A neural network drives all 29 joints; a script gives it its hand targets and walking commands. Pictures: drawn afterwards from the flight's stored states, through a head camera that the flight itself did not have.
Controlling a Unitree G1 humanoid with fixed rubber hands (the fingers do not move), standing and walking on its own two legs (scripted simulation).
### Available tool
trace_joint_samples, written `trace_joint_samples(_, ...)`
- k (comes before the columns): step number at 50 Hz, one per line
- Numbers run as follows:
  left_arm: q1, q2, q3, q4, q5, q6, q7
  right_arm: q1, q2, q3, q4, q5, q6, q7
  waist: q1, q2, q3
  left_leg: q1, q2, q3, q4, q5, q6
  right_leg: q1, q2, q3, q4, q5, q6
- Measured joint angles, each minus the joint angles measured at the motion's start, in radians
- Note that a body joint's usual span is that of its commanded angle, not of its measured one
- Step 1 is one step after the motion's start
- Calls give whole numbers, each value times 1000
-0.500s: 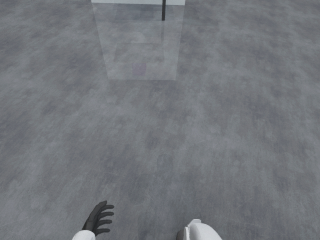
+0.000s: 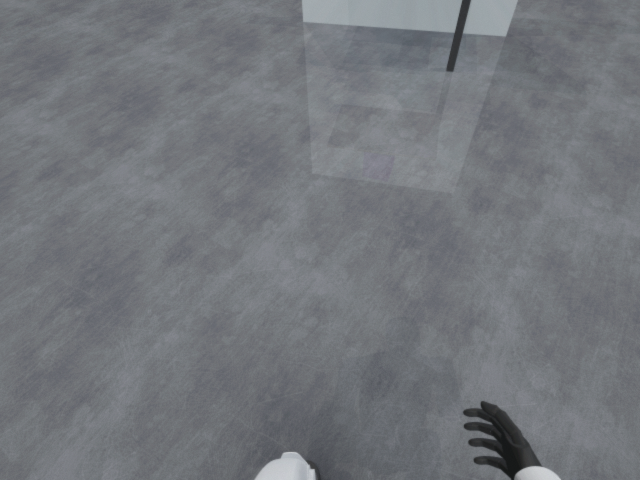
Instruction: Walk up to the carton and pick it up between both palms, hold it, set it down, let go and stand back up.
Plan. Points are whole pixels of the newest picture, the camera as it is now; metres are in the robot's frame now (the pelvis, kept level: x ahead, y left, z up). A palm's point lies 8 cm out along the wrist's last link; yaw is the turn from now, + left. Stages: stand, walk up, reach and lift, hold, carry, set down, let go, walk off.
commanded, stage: walk up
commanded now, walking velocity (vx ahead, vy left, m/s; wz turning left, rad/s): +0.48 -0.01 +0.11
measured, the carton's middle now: out of the picture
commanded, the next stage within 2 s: none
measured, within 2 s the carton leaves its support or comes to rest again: neither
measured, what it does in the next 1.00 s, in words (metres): walks ahead: right foot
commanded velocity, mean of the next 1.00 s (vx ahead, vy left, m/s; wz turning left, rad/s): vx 0.49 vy -0.01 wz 0.07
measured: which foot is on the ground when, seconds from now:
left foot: down 0.00-0.64, up 0.66-1.00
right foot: down 0.00-0.06, up 0.08-0.56, down 0.58-1.00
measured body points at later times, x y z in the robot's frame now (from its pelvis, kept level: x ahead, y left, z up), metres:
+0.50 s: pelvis +0.27 +0.02 +0.01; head +0.30 +0.03 +0.46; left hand +0.45 +0.22 -0.12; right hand +0.18 -0.20 -0.12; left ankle +0.13 +0.10 -0.72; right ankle +0.41 -0.11 -0.69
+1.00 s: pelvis +0.55 -0.03 +0.02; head +0.57 -0.05 +0.47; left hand +0.41 +0.18 -0.11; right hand +0.70 -0.25 -0.12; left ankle +0.63 +0.13 -0.65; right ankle +0.45 -0.09 -0.72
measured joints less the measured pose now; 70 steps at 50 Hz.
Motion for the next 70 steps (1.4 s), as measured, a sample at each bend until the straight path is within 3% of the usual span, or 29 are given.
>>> trace_joint_samples(2, -50, 10, 9, -11, -4, 8, 6, 10, 24, -6, 24, -11, -14, -9, -10, -44, 15, 57, -53, 28, -36, -158, 46, -17, -55, -3, 106, -64, 11)
trace_joint_samples(3, -88, 15, 16, -23, -7, 16, 10, 19, 30, -9, 35, -19, -23, -16, -16, -66, 37, 70, -77, 40, -25, -179, 57, -61, -91, 4, 237, -23, -3)
trace_joint_samples(6, -171, -1, 26, -67, -34, 30, 17, 76, -3, -32, 81, -13, -35, -37, -53, -4, 74, 130, -49, 30, 6, -216, 66, -258, -50, 61, 741, -55, -23)
trace_joint_samples(7, -193, 3, 30, -75, -32, 32, 17, 114, -15, -43, 104, -7, -34, -43, -70, 14, 67, 173, -42, 23, -26, -222, 52, -318, -34, 67, 848, -40, -31)
trace_joint_samples(10, -265, 38, 49, -119, -19, 40, 17, 249, -45, -61, 166, 1, -37, -57, -115, 29, 28, 293, -39, 9, -148, -214, 56, -471, -26, 70, 944, 50, -49)
trace_joint_samples(16, -417, 72, 68, -191, -1, 71, 1, 439, -29, -54, 259, 13, -41, -57, -148, -45, -14, 465, -70, 11, -281, -241, 42, -672, -66, 116, 773, 229, -37)
trace_joint_samples(21, -449, 22, 36, -198, 5, 90, -21, 484, 9, -37, 271, 14, -50, -58, -159, -60, -46, 576, -87, 27, -368, -277, 25, -706, -79, 78, 533, 395, -21)
trace_joint_samples(25, -477, 4, 16, -198, 5, 82, -25, 475, 46, -23, 270, 13, -55, -63, -179, -60, -36, 644, -96, 25, -399, -325, 3, -661, -64, 44, 340, 393, -25)
trace_joint_samples(28, -496, 0, 10, -200, 6, 66, -23, 473, 48, -28, 279, 11, -52, -69, -189, -41, -27, 682, -84, 17, -379, -391, -23, -604, -36, 10, 239, 331, -49)
trace_joint_samples(30, -504, -10, 13, -198, 12, 48, -18, 465, 32, -42, 295, 12, -44, -74, -184, 4, -11, 674, -42, 5, -288, -464, -37, -567, 0, -18, 220, 317, -94)
trace_joint_samples(32, -497, -12, 15, -199, 22, 25, -8, 432, 21, -55, 305, 20, -30, -75, -169, 45, 17, 571, 14, -19, -4, -406, -17, -538, 26, -52, 250, 267, -131)
trace_joint_samples(35, -416, 36, 38, -166, 12, 21, 7, 381, 25, -65, 291, 39, -18, -66, -110, -40, 12, 355, -41, -52, 485, -428, -14, -467, -12, -25, 245, 204, -137)
trace_joint_samples(38, -278, 64, 46, -97, 11, 23, 24, 306, -19, -97, 251, 26, -17, -56, -64, -68, -13, 182, -38, -63, 650, -342, -9, -343, -15, -13, 130, 207, -136)
trace_joint_samples(44, -46, 22, 23, 26, 1, 13, 15, 133, -81, -115, 158, 4, 19, -38, -44, 1, -27, -57, 9, -107, 567, -149, -34, -178, 17, -17, 26, 168, -117)
trace_joint_samples(49, 23, -20, 3, 40, 2, 5, 10, 104, -26, -84, 143, 3, 45, -18, -38, 16, -54, -115, 29, -53, 412, 4, -49, -82, 42, -37, -50, 128, -106)
trace_joint_samples(52, 16, -45, -5, 30, -1, -2, 17, 92, -2, -70, 145, 4, 44, -16, -28, 25, -55, -84, 30, -6, 270, 12, -52, -28, 55, -46, -93, 103, -90)
trace_joint_samples(56, -3, -62, -8, 27, 2, 0, 35, 52, 16, -59, 137, 6, 26, -20, -14, 23, -36, 0, 0, 45, 48, -74, -32, 34, 53, -52, -103, 42, -60)
trace_joint_samples(58, -11, -54, -6, 37, 3, 5, 41, 33, 23, -57, 130, 5, 8, -24, -13, 2, -24, 57, -33, 71, -52, -131, 1, 52, 31, -55, -58, -18, -41)
trace_joint_samples(59, -24, -41, -2, 48, 2, 10, 42, 25, 34, -59, 134, 3, -4, -28, -19, -33, -10, 77, -63, 86, -55, -138, 36, 50, -4, -56, -3, -55, -33)
trace_joint_samples(60, -43, -29, 3, 58, 1, 15, 44, 21, 41, -60, 138, 1, -16, -32, -25, -66, 7, 103, -94, 100, -54, -154, 61, 33, -46, -55, 90, -72, -32)
trace_joint_samples(61, -57, -26, 6, 59, -4, 20, 43, 26, 36, -62, 138, -3, -28, -37, -32, -76, 17, 125, -107, 106, -50, -176, 77, -15, -77, -48, 237, 0, -37)
trace_joint_samples(62, -69, -31, 7, 53, -19, 24, 41, 37, 21, -68, 141, -5, -38, -41, -48, -57, 18, 141, -101, 100, -36, -203, 86, -89, -78, -26, 434, 37, -35)
trace_joint_samples(64, -103, -35, 16, 43, -33, 31, 33, 90, -16, -88, 164, 3, -40, -53, -88, 4, 10, 207, -79, 67, -51, -237, 72, -226, -38, 16, 765, 8, -37)
trace_joint_samples(66, -153, -11, 33, 19, -27, 34, 30, 176, -45, -98, 199, 5, -38, -64, -110, 36, -14, 294, -65, 45, -122, -244, 90, -353, -18, 41, 939, 34, -50)
trace_joint_samples(70, -294, 57, 60, -73, -6, 43, 24, 330, -45, -83, 272, 16, -35, -66, -124, 9, -28, 422, -58, 28, -230, -252, 67, -577, -52, 99, 915, 133, -59)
